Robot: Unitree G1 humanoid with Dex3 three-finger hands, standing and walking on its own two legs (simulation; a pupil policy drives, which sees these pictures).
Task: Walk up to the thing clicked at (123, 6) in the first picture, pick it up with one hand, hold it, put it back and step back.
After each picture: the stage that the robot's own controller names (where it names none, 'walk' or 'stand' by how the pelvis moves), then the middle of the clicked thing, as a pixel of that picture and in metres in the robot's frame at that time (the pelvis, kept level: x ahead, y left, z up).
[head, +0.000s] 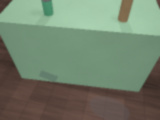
stand; (127, 2) +0.97 -0.26 +0.01
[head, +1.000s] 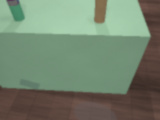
rise first; (101, 1) +0.90 -0.03 +0.04
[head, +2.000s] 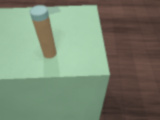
walk; (45, 35) +0.59 +0.22 +0.02
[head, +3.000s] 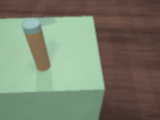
stand; (38, 47) +0.54 +0.22 +0.03
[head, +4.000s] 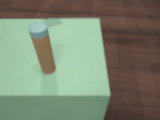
stand; (44, 51) +0.52 +0.19 +0.01
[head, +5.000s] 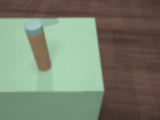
stand; (39, 48) +0.55 +0.22 +0.01
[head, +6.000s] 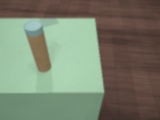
stand; (39, 49) +0.54 +0.22 +0.01
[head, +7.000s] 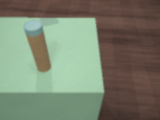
stand; (39, 49) +0.54 +0.22 +0.01
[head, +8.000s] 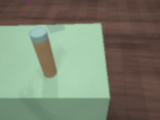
rise first; (45, 55) +0.52 +0.22 +0.02
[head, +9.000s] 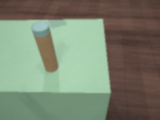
go down; (46, 49) +0.54 +0.22 +0.02
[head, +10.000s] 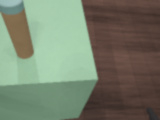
go down; (19, 30) +0.53 +0.20 +0.05
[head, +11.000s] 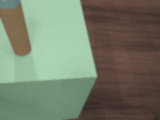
go down; (15, 26) +0.53 +0.21 +0.07
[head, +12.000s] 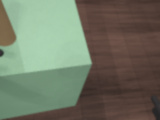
close in; out of the picture +0.54 +0.22 +0.10
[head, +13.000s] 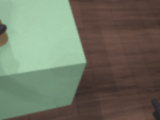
close; out of the picture +0.53 +0.23 +0.11
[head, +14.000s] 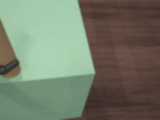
lift; out of the picture +0.43 +0.23 +0.10
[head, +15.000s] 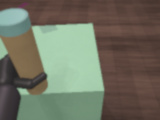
lift; (27, 59) +0.32 +0.17 +0.21
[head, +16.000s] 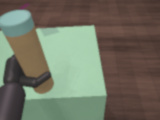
hold; (32, 58) +0.33 +0.16 +0.20
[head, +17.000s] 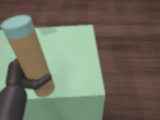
hold; (33, 61) +0.34 +0.16 +0.18
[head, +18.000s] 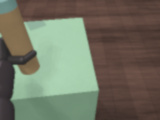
crouch; (17, 39) +0.42 +0.19 +0.19
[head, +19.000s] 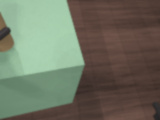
lower; out of the picture +0.53 +0.22 +0.10
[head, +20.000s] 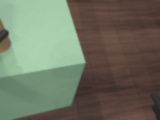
lower; out of the picture +0.52 +0.21 +0.11
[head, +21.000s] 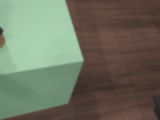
lower; out of the picture +0.53 +0.22 +0.11
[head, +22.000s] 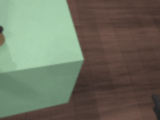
lower; out of the picture +0.53 +0.22 +0.11
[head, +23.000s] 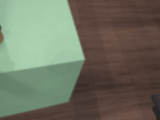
lower; out of the picture +0.53 +0.23 +0.11
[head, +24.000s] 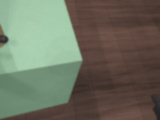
withdraw; out of the picture +0.54 +0.21 +0.11
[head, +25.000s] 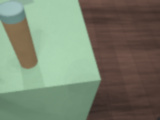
sink last; (21, 40) +0.49 +0.19 +0.07
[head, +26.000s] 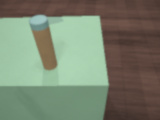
stand; (45, 45) +0.54 +0.21 +0.07
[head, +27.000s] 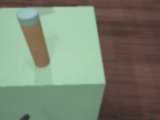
stand; (36, 41) +0.51 +0.21 +0.07
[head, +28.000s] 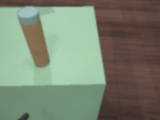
stand; (36, 40) +0.51 +0.21 +0.08
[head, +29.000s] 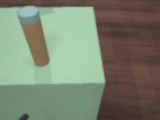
stand; (36, 40) +0.52 +0.21 +0.08
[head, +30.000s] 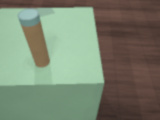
stand; (36, 41) +0.52 +0.21 +0.06
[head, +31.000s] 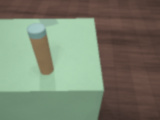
walk; (42, 51) +0.53 +0.20 +0.02
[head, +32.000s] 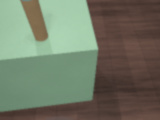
walk; (35, 16) +0.65 +0.24 +0.04
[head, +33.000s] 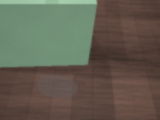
walk; out of the picture +0.96 +0.23 +0.04
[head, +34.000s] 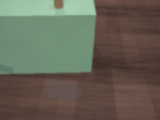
stand; out of the picture +1.12 +0.23 +0.02
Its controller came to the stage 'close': yes
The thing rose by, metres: 0.20
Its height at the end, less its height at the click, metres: +0.00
